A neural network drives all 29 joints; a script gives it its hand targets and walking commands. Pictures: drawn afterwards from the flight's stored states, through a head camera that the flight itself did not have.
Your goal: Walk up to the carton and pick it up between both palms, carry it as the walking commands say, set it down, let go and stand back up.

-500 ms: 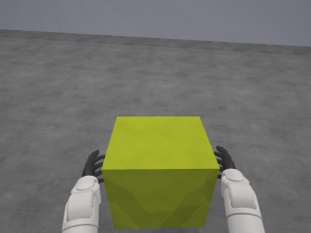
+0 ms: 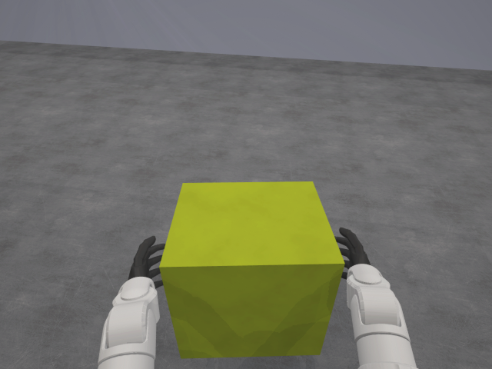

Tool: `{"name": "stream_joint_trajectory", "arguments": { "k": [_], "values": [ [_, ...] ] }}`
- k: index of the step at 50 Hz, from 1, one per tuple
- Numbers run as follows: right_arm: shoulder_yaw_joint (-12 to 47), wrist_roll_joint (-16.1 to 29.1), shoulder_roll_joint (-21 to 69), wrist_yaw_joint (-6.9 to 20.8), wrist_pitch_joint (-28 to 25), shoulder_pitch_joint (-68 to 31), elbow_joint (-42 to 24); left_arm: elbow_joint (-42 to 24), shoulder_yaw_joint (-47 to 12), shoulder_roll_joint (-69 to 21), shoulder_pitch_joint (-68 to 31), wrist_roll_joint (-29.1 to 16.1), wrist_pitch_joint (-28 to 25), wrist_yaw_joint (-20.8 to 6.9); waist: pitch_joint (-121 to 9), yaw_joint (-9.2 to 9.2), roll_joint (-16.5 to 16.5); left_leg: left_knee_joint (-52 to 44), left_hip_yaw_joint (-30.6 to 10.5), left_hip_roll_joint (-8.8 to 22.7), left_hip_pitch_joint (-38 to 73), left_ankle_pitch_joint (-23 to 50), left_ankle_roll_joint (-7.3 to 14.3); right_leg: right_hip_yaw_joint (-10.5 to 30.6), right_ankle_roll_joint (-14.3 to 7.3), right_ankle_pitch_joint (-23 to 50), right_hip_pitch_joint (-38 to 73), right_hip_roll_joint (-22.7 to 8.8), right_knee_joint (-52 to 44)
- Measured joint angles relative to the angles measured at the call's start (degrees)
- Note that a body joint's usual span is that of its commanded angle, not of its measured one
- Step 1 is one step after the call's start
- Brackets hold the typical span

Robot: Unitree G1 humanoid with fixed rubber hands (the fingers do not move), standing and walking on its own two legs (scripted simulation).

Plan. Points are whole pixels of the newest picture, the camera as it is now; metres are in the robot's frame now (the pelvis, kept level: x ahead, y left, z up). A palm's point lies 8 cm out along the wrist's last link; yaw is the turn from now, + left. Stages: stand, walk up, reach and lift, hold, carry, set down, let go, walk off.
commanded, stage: carry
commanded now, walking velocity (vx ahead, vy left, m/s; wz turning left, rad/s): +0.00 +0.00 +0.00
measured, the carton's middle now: (249, 266) +0.37 +0.00 -0.08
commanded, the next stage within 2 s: hold in 1.26 s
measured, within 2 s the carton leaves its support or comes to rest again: neither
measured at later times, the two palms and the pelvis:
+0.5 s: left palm (145, 279) +0.28 +0.18 +0.03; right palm (359, 273) +0.29 -0.18 +0.02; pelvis +0.00 +0.00 +0.00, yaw +0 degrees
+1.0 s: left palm (152, 279) +0.28 +0.17 +0.02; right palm (366, 274) +0.29 -0.19 +0.03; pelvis +0.00 +0.00 +0.00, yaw -1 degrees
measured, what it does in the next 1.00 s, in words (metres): stands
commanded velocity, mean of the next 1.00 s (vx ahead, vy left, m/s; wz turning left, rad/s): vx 0.00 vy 0.00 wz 0.00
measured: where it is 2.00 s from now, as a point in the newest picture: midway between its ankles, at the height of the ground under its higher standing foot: outside the picture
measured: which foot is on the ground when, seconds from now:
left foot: down 0.00-1.00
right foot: down 0.00-1.00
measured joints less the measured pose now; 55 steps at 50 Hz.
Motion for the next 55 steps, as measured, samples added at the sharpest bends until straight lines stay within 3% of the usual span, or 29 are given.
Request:
{"name": "stream_joint_trajectory", "arguments": {
  "k": [10, 22, 26, 32, 42, 48, 55],
  "values": [
    [0.1, -1.3, -2.1, 0.8, 0.1, -2.5, 5.5, 5.2, -2.2, 1.2, -2.1, 1.2, 0.4, 1.0, -0.4, -0.95, -0.8, 1.3, 0.1, 0.0, -0.3, -0.8, 0.2, 0.1, 0.1, -0.4, 0.0, -0.1, 0.6],
    [0.1, 1.9, -0.5, -1.9, -1.0, -0.9, 1.3, 2.2, -0.8, 1.4, -2.5, 0.0, -0.2, 0.4, 1.2, -0.72, -0.1, 0.9, 0.3, 0.0, -0.6, -0.4, 0.0, 0.3, 0.1, -0.3, -0.8, -0.1, 0.9],
    [-0.2, 0.8, -0.3, -1.1, -0.3, -1.3, 1.8, 3.0, 0.1, 0.8, -1.8, 0.5, -0.8, -0.3, 0.3, -0.24, 0.5, 0.8, 0.3, 0.3, -0.4, -0.4, -0.2, 0.3, -0.2, -0.4, -0.7, 0.2, 1.0],
    [0.2, -0.5, -1.4, 0.3, -0.3, -1.4, 3.9, 3.5, -0.9, 0.4, -0.4, -0.1, -0.2, 1.3, -0.7, -0.24, 0.9, 0.7, 0.2, 0.4, 0.0, -0.6, -0.4, 0.2, -0.4, -0.6, -0.3, 0.3, 1.0],
    [0.0, 0.2, -2.4, 0.1, -1.0, -2.5, 4.7, 4.4, -1.7, 0.7, -2.6, 0.2, -0.2, 1.9, 1.0, -1.47, 0.0, 0.8, 0.4, 0.3, -0.1, -0.4, -0.3, 0.4, -0.3, -0.4, -0.4, 0.1, 1.1],
    [0.3, 1.5, -1.4, -1.3, -1.1, -2.5, 3.8, 3.7, -0.7, 1.1, -2.4, 0.5, -0.8, 0.8, 1.2, -1.81, -0.8, 1.0, 0.6, 0.4, -0.2, -0.5, -0.2, 0.6, -0.2, -0.3, -0.6, 0.3, 1.4],
    [-0.2, 0.4, -0.6, -1.0, -1.0, -1.6, 5.5, 4.9, -0.9, 1.7, -1.7, 1.7, 0.1, -0.2, -0.9, -0.67, -0.2, 1.6, 0.1, 0.7, -0.6, -1.0, -0.3, 0.1, -0.6, -0.7, -0.6, 0.6, 1.3]
  ]
}}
